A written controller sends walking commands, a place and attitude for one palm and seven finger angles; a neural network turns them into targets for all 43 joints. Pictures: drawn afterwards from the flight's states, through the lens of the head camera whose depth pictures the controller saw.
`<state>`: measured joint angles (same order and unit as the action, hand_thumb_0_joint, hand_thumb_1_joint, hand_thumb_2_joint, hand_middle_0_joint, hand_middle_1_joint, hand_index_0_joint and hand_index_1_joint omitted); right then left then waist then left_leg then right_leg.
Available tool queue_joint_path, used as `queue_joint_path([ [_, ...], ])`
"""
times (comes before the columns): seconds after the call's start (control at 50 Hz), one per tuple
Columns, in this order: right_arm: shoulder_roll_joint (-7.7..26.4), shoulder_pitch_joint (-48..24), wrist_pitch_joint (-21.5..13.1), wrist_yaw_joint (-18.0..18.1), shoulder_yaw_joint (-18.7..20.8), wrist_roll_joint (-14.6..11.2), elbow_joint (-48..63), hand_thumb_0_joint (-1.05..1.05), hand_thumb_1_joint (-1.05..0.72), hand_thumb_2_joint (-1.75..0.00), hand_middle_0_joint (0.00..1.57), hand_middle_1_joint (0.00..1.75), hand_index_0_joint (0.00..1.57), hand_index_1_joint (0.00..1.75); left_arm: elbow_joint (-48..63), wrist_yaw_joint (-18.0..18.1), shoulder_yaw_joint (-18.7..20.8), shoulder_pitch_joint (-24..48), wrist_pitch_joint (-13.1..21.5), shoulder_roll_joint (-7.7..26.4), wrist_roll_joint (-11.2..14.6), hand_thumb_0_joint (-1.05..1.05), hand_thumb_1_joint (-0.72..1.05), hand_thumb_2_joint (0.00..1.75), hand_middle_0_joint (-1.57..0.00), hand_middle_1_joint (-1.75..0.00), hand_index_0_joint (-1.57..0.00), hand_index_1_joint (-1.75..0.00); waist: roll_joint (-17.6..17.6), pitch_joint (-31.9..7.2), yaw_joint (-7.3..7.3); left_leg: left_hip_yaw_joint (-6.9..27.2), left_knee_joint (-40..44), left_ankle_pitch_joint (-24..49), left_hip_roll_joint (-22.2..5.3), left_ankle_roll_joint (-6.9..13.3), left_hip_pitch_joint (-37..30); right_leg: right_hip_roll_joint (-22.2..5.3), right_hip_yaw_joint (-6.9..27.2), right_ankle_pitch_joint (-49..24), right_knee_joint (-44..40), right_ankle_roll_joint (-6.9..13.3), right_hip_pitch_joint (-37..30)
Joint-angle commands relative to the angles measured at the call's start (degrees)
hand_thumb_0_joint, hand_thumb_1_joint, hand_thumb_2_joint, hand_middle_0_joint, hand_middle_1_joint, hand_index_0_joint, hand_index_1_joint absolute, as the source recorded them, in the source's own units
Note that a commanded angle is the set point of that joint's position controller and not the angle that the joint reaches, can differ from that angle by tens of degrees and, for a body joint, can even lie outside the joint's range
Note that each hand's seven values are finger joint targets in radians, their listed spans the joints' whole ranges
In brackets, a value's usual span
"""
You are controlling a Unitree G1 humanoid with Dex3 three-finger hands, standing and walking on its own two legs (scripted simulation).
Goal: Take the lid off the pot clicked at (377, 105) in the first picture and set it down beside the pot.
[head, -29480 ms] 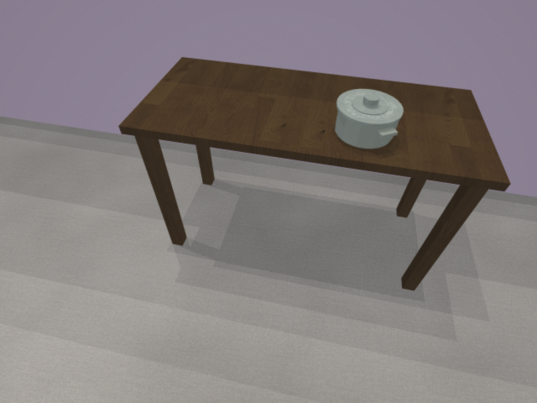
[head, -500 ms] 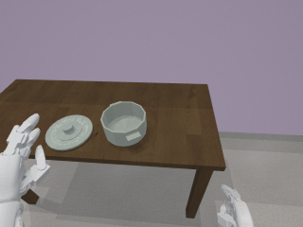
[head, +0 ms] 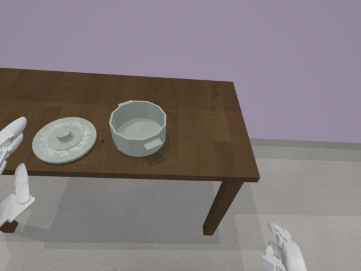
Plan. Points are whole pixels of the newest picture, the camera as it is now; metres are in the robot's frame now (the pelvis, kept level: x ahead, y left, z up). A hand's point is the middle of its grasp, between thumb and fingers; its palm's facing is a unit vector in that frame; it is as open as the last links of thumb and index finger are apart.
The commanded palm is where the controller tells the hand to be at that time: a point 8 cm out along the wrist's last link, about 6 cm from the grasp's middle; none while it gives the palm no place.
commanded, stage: step back with the hand held close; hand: left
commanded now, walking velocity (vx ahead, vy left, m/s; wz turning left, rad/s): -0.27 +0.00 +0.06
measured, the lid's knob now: (63, 133) +0.50 +0.40 -0.07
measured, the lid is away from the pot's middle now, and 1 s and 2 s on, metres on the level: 0.24 0.24 0.24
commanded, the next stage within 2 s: stop stepping back and stand still in 0.92 s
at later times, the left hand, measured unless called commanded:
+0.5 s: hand out of the picture +0.12 +0.24 +0.18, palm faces +0.38 -0.80 -0.47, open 7.4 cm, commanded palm +0.06 +0.28 +0.18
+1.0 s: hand out of the picture +0.03 +0.23 +0.16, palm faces +0.31 -0.86 -0.40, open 7.4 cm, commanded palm none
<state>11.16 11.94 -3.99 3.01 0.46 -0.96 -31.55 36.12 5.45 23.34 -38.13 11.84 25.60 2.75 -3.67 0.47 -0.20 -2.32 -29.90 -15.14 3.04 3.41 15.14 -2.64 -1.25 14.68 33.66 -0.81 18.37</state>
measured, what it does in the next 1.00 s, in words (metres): walks backwards: right foot, then left foot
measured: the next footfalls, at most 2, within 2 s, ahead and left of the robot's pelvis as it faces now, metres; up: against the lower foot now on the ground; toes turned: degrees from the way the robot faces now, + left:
right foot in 0.50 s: -0.08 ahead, -0.14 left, +0.00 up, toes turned -3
left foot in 0.84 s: -0.05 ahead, +0.11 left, +0.00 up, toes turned +0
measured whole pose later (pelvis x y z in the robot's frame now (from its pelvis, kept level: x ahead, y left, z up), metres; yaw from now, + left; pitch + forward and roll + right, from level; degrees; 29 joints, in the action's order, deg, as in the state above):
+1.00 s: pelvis -0.18 +0.00 +0.00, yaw -1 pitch +1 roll -3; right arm 9.0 9.9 -9.0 1.2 0.4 0.4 -33.3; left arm 34.8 6.4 23.1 -33.2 14.4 23.5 4.3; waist -2.0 2.3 1.0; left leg 1.4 -30.9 -8.1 -2.6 0.6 24.3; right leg 1.0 -0.7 26.8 45.0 -1.0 24.2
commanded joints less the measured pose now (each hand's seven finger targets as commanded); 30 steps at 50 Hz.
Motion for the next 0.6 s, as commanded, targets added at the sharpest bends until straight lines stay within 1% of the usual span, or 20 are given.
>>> queue_joint_path([
  [0.0, 8.47, -4.53, -4.32, 0.66, 2.14, -0.08, 8.01, 0.0, -0.9, -0.9, 0.2, 0.3, 0.2, 0.3, 7.15, 0.97, 3.07, 4.42, 3.13, 3.01, 0.66, 0.0, 0.9, 0.9, -0.2, -0.3, -0.2, -0.3, 10.9, -0.43, 0.32, 10.92, 9.66, 9.69, -15.66, 1.84, 10.12, -1.86, 0.44, -0.39, 0.29, 0.33, -6.93],
  [0.04, 8.77, -4.23, -4.38, 0.71, 1.97, 0.05, 7.55, 0.0, -0.9, -0.9, 0.2, 0.3, 0.2, 0.3, 5.04, 0.79, 2.52, 5.83, 3.11, 2.89, 0.44, 0.0, 0.9, 0.9, -0.2, -0.3, -0.2, -0.3, 6.18, 0.38, 0.33, 11.07, 6.97, 5.6, -14.29, 1.31, 10.78, -2.64, 1.27, -5.94, -3.99, 0.76, -6.79],
  [0.08, 8.88, -3.23, -4.16, 0.68, 2.31, -0.12, 7.49, 0.0, -0.9, -0.9, 0.2, 0.3, 0.2, 0.3, 5.22, 0.64, 1.51, 6.82, 2.93, 2.69, 0.37, 0.0, 0.9, 0.9, -0.2, -0.3, -0.2, -0.3, -0.74, -3.91, 0.95, 9.1, 0.67, 7.74, -10.35, -0.11, 5.7, -5.95, 5.4, -17.24, -6.93, 2.71, -5.21],
  [0.12, 8.45, -3.09, -3.82, 0.45, 2.73, -0.18, 7.89, 0.0, -0.9, -0.9, 0.2, 0.3, 0.2, 0.3, 6.46, 0.8, 2.02, 4.88, 3.09, 3.5, 0.5, 0.0, 0.9, 0.9, -0.2, -0.3, -0.2, -0.3, -2.83, -7.69, 1.19, 8.12, -3.45, 2.75, -7.84, -0.74, 2.46, -9.05, 8.09, -14.15, -9.49, 4.96, -2.84],
  [0.14, 8.48, -3.3, -3.66, 0.27, 2.63, -0.16, 8.49, 0.0, -0.9, -0.9, 0.2, 0.3, 0.2, 0.3, 8.5, 0.97, 2.3, 4.15, 3.4, 4.02, 0.65, 0.0, 0.9, 0.9, -0.2, -0.3, -0.2, -0.3, -2.23, -8.04, 1.25, 8.31, -4.09, -0.26, -7.23, -0.69, 2.53, -10.07, 8.85, -11.41, -10.66, 5.63, -1.87],
  [0.18, 7.99, -4.2, -3.4, 0.29, 2.44, -0.23, 9.35, 0.0, -0.9, -0.9, 0.2, 0.3, 0.2, 0.3, 11.97, 1.63, 3.82, 2.67, 4.06, 5.74, 0.78, 0.0, 0.9, 0.9, -0.2, -0.3, -0.2, -0.3, 0.14, -7.77, 1.24, 8.76, -3.91, -6.51, -6.64, -0.56, 3.36, -10.9, 9.45, -4.89, -11.95, 6.12, 0.21],
  [0.2, 8.02, -4.66, -3.42, 0.54, 2.23, -0.25, 9.73, 0.0, -0.9, -0.9, 0.2, 0.3, 0.2, 0.3, 13.68, 2.07, 5.05, 2.07, 4.4, 7.45, 0.74, 0.0, 0.9, 0.9, -0.2, -0.3, -0.2, -0.3, 3.54, -7.52, 1.2, 9.94, -2.07, -9.02, -7.06, -0.54, 4.07, -10.19, 8.77, -1.37, -11.45, 6.15, 1.12],
  [0.22, 7.43, -5.07, -3.43, 0.79, 1.77, -0.24, 10.11, 0.0, -0.9, -0.9, 0.2, 0.3, 0.2, 0.3, 14.24, 2.39, 5.0, 1.01, 4.74, 6.91, 0.83, 0.0, 0.9, 0.9, -0.2, -0.3, -0.2, -0.3, 4.94, -6.94, 1.26, 10.92, 0.78, -11.03, -7.93, -0.2, 5.93, -8.6, 7.17, 1.6, -10.55, 5.29, 0.54],
  [0.26, 7.93, -6.13, -4.17, 1.21, 1.33, -0.35, 10.89, 0.0, -0.9, -0.9, 0.2, 0.3, 0.2, 0.3, 16.02, 3.01, 5.54, 0.94, 5.39, 7.27, 0.5, 0.0, 0.9, 0.9, -0.2, -0.3, -0.2, -0.3, 11.67, -5.3, 0.94, 14.75, 8.88, -16.73, -11.21, 0.93, 12.42, -4.03, 2.79, 4.62, -5.23, 2.77, -3.0],
  [0.3, 8.19, -6.83, -5.09, 1.79, 1.15, -0.35, 11.41, 0.0, -0.9, -0.9, 0.2, 0.3, 0.2, 0.3, 15.66, 3.35, 6.55, 2.92, 5.91, 7.77, -0.7, 0.0, 0.9, 0.9, -0.2, -0.3, -0.2, -0.3, 19.71, -3.66, 0.63, 19.46, 18.66, -24.57, -16.16, 2.94, 24.22, 0.9, -0.84, 3.32, 6.0, 0.16, -12.6],
  [0.32, 7.91, -5.92, -5.65, 1.91, 1.18, -0.19, 11.03, 0.0, -0.9, -0.9, 0.2, 0.3, 0.2, 0.3, 15.41, 3.35, 6.44, 4.21, 6.22, 7.11, -1.06, 0.0, 0.9, 0.9, -0.2, -0.3, -0.2, -0.3, 20.71, -3.36, 0.62, 19.57, 19.91, -24.58, -17.39, 3.29, 27.2, 1.62, -0.95, 3.52, 10.19, -0.19, -15.06],
  [0.34, 7.72, -4.89, -6.19, 1.8, 1.41, 0.0, 10.31, 0.0, -0.9, -0.9, 0.2, 0.3, 0.2, 0.3, 13.72, 3.29, 6.72, 3.85, 6.35, 6.87, -0.85, 0.0, 0.9, 0.9, -0.2, -0.3, -0.2, -0.3, 19.02, -3.64, 0.49, 19.03, 18.84, -20.19, -17.37, 3.21, 25.84, 1.5, -0.58, 4.48, 11.19, -0.13, -13.94],
  [0.38, 7.93, -3.65, -6.95, 1.41, 1.99, -0.2, 9.25, 0.0, -0.9, -0.9, 0.2, 0.3, 0.2, 0.3, 10.68, 2.82, 5.44, 2.86, 6.3, 5.41, -0.01, 0.0, 0.9, 0.9, -0.2, -0.3, -0.2, -0.3, 13.18, -4.01, 0.35, 16.6, 14.12, -10.27, -16.51, 2.31, 17.21, 0.98, -0.47, 6.18, 6.31, 0.1, -8.08],
  [0.42, 8.04, -3.05, -7.44, 1.23, 2.08, -0.09, 8.11, 0.0, -0.9, -0.9, 0.2, 0.3, 0.2, 0.3, 8.37, 2.39, 3.97, 2.34, 6.36, 4.03, 0.35, 0.0, 0.9, 0.9, -0.2, -0.3, -0.2, -0.3, 10.29, -3.82, 0.66, 16.17, 12.22, -4.83, -15.91, 1.76, 10.88, 1.17, -0.92, 7.41, 0.25, 0.14, -4.26],
  [0.44, 8.31, -3.01, -7.63, 0.98, 1.98, 0.05, 7.32, 0.0, -0.9, -0.9, 0.2, 0.3, 0.2, 0.3, 7.45, 2.11, 3.56, 2.73, 6.48, 3.84, 0.42, 0.0, 0.9, 0.9, -0.2, -0.3, -0.2, -0.3, 10.41, -3.87, 0.74, 16.1, 11.35, -1.73, -15.86, 1.61, 8.16, 1.29, -1.16, 6.8, -2.96, 0.08, -3.1],
  [0.48, 8.65, -3.25, -7.73, 0.63, 1.64, 0.37, 6.29, 0.0, -0.9, -0.9, 0.2, 0.3, 0.2, 0.3, 6.76, 1.43, 3.25, 4.78, 7.02, 4.47, 0.32, 0.0, 0.9, 0.9, -0.2, -0.3, -0.2, -0.3, 9.06, -5.65, 0.45, 15.51, 7.83, 6.26, -15.21, 1.14, 4.19, 0.7, -0.48, -0.64, -9.36, 0.26, -4.19],
  [0.5, 8.59, -3.15, -7.61, 0.59, 1.73, 0.6, 5.62, 0.0, -0.9, -0.9, 0.2, 0.3, 0.2, 0.3, 6.24, 1.32, 3.31, 4.62, 7.21, 5.12, -0.04, 0.0, 0.9, 0.9, -0.2, -0.3, -0.2, -0.3, 8.44, -6.99, 0.47, 13.73, 5.75, 10.63, -13.97, 0.72, 2.77, -0.36, 0.47, -6.43, -10.35, 0.72, -4.93],
  [0.52, 8.5, -3.03, -7.26, 0.51, 1.61, 0.43, 5.46, 0.0, -0.9, -0.9, 0.2, 0.3, 0.2, 0.3, 8.05, 1.08, 2.38, 6.19, 7.71, 4.67, 0.04, 0.0, 0.9, 0.9, -0.2, -0.3, -0.2, -0.3, 6.76, -10.47, 0.55, 12.12, 3.09, 18.57, -12.93, 0.3, -0.82, -1.05, 0.9, -13.1, -10.28, 1.08, -5.75],
  [0.54, 9.02, -3.28, -7.06, 0.43, 2.55, -0.09, 5.47, 0.0, -0.9, -0.9, 0.2, 0.3, 0.2, 0.3, 8.17, 0.6, 1.38, 5.74, 7.48, 3.77, 0.21, 0.0, 0.9, 0.9, -0.2, -0.3, -0.2, -0.3, 4.08, -13.68, 0.55, 10.19, 1.12, 20.86, -11.94, -0.6, -4.03, -1.09, 0.6, -14.72, -7.95, 1.59, -5.27],
  [0.58, 8.86, -5.0, -6.53, 0.21, 2.94, -0.48, 7.25, 0.0, -0.9, -0.9, 0.2, 0.3, 0.2, 0.3, 10.19, 0.3, 3.93, 1.94, 7.31, 6.15, 1.18, 0.0, 0.9, 0.9, -0.2, -0.3, -0.2, -0.3, 4.03, -15.18, -0.05, 9.11, -0.73, 14.42, -11.04, -0.79, -3.82, -3.18, 1.85, -11.4, -8.23, 2.77, -3.72],
])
